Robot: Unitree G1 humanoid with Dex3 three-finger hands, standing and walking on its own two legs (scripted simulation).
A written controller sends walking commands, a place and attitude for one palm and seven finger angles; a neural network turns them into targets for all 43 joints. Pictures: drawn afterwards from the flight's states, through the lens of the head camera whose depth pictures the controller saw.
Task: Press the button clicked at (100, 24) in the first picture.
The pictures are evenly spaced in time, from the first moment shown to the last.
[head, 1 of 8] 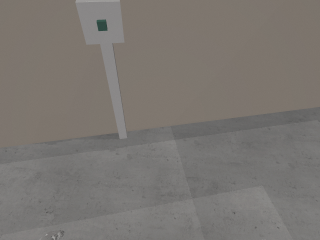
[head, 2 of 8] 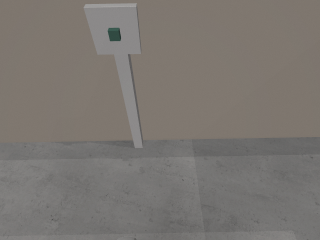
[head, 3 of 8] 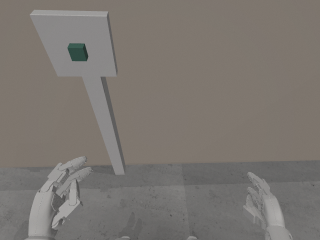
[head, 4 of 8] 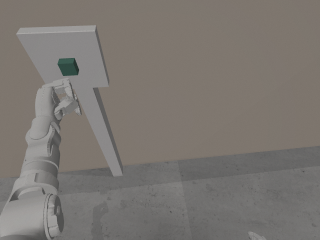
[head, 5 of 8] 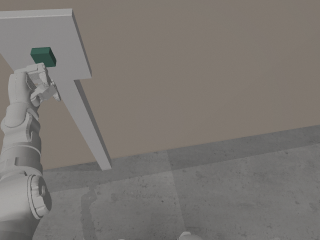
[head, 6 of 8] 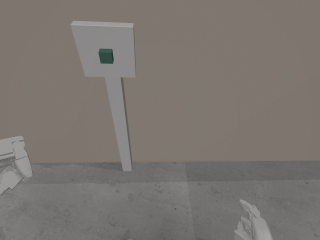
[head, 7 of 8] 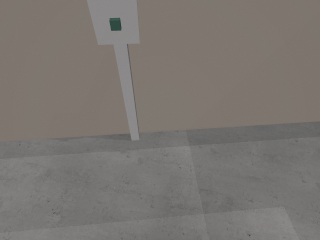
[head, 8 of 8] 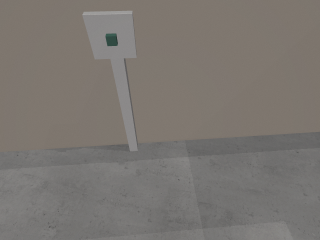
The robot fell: no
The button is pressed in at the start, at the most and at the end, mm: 0 10 0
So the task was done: yes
